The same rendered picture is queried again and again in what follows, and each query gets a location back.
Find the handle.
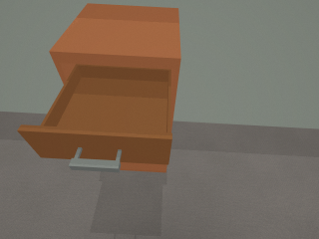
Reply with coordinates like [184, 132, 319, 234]
[69, 147, 122, 173]

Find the drawer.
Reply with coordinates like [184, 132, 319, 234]
[17, 64, 172, 165]

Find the cabinet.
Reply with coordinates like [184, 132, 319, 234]
[49, 3, 181, 173]

